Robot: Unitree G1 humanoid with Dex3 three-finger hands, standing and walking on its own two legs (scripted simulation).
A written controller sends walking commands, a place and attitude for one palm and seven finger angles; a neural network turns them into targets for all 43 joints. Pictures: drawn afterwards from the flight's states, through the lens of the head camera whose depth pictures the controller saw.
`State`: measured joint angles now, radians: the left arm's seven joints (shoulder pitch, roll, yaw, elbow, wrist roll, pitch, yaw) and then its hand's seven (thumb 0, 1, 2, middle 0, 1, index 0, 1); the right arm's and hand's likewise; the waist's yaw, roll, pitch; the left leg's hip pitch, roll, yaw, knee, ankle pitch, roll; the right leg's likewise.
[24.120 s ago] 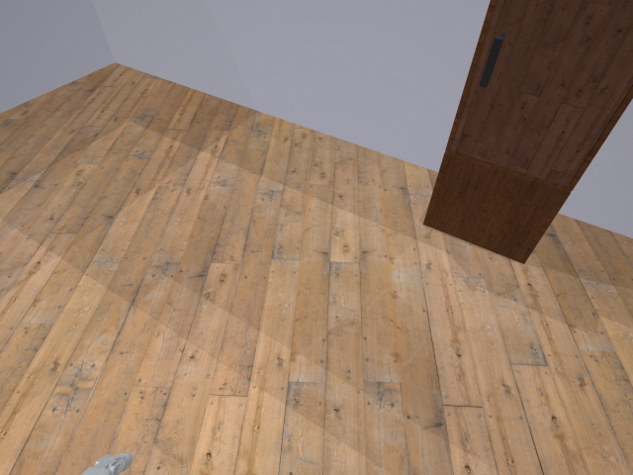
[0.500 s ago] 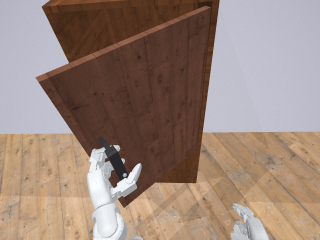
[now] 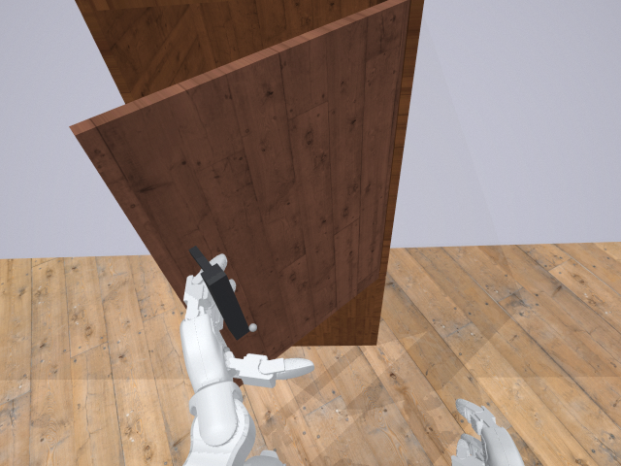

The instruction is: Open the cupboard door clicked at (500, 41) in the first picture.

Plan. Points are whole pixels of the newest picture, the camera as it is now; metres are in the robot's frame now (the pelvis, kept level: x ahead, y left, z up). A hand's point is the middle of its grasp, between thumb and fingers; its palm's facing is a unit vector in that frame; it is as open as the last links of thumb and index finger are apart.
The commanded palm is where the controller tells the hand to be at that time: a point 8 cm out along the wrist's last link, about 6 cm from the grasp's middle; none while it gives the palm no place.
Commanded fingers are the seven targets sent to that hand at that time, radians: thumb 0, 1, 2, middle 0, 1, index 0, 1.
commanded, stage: slide the hand sideways off the handle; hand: left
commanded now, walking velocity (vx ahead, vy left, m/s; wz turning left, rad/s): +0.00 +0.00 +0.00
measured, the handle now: (219, 293) +0.32 +0.13 +0.07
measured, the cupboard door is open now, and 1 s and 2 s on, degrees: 40 40 40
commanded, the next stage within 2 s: draw the hand back to the body in 1.28 s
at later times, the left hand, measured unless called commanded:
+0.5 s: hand (225, 360) +0.24 +0.11 +0.06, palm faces -0.05 -1.00 +0.07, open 16.3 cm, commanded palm +0.21 +0.16 +0.06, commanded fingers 0.00 -0.50 0.30 -0.15 -0.30 -0.15 -0.30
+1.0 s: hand (181, 387) +0.20 +0.15 +0.07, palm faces +0.01 -1.00 +0.05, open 16.2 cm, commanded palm +0.17 +0.20 +0.06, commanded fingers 0.00 -0.50 0.30 -0.15 -0.30 -0.15 -0.30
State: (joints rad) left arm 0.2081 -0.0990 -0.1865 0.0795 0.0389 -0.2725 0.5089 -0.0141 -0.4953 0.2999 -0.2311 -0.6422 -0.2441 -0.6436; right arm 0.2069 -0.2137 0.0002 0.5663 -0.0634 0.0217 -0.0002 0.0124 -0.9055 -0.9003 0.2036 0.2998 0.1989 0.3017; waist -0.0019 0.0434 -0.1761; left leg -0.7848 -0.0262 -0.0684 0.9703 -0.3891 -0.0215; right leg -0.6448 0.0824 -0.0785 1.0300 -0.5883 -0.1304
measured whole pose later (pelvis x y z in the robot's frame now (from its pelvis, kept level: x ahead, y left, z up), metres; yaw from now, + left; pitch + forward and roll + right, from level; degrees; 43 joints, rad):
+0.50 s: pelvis +0.00 +0.07 +0.00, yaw -3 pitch +12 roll -1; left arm 0.32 -0.02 -0.29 -0.02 0.02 -0.35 0.20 -0.02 -0.50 0.30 -0.15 -0.31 -0.16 -0.32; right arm 0.26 -0.22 0.01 0.43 -0.02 0.01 0.03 0.01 -0.90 -0.90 0.20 0.30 0.20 0.30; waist -0.01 0.04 -0.16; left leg -0.84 -0.04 -0.01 1.05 -0.41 0.04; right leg -0.68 0.06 -0.02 1.05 -0.58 -0.04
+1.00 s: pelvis +0.00 +0.10 -0.01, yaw -3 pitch +11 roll -3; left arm 0.52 0.01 -0.36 -0.25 0.08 -0.28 0.26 -0.02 -0.50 0.30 -0.16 -0.31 -0.17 -0.32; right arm 0.24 -0.20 0.05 0.34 -0.01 0.06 0.06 0.01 -0.90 -0.90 0.21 0.30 0.20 0.30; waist 0.01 0.05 -0.15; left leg -0.84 -0.05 0.01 1.09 -0.44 0.08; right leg -0.67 0.05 -0.01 1.07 -0.59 0.00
